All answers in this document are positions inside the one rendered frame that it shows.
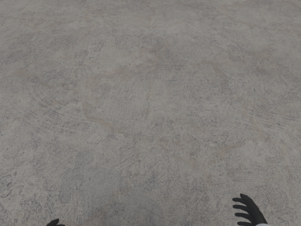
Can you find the right robot hand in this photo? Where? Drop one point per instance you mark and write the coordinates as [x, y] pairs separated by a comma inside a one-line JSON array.
[[254, 215]]

